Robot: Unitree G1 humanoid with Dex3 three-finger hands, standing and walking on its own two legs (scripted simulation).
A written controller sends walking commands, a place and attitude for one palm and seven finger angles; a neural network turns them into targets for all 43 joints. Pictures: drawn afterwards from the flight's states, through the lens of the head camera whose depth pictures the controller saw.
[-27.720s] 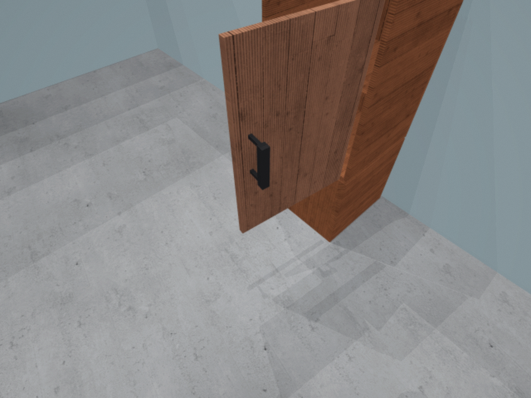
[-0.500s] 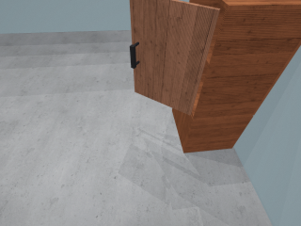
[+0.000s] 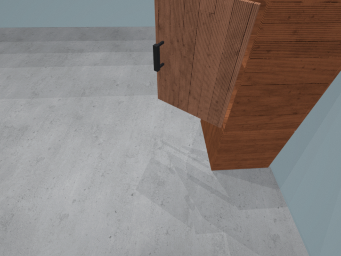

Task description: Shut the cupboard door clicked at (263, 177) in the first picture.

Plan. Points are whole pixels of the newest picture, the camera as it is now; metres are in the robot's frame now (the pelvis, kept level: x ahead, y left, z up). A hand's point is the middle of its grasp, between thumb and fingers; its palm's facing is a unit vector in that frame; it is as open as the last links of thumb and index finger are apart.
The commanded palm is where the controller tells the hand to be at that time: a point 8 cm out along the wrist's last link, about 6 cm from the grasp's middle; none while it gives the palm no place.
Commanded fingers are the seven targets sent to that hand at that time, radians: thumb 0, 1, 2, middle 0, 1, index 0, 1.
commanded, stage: walk to a spot facing it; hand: left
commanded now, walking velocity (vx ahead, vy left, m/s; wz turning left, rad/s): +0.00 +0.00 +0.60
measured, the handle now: (159, 56) +0.95 +0.08 -0.04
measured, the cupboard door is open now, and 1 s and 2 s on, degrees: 52 52 52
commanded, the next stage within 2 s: turn to face it in 1.88 s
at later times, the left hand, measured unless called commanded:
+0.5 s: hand out of the picture +0.05 +0.23 -0.16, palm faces +0.26 -0.93 -0.27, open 7.4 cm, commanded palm none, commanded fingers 0.00 0.90 0.90 -0.20 -0.30 -0.20 -0.30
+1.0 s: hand out of the picture -0.10 +0.18 -0.19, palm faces +0.60 -0.75 -0.27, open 7.4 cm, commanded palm none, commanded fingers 0.00 0.90 0.90 -0.20 -0.30 -0.20 -0.30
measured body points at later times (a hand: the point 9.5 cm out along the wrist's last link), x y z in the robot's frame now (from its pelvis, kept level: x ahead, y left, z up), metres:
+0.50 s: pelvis -0.01 +0.00 +0.00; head +0.04 +0.01 +0.45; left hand +0.03 +0.28 -0.14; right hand +0.10 -0.25 -0.14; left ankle +0.03 +0.09 -0.74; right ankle +0.02 -0.16 -0.69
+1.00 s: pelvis +0.01 -0.01 -0.02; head +0.05 +0.04 +0.43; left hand -0.13 +0.22 -0.17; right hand +0.26 -0.14 -0.15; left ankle -0.07 +0.08 -0.74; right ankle +0.03 -0.15 -0.70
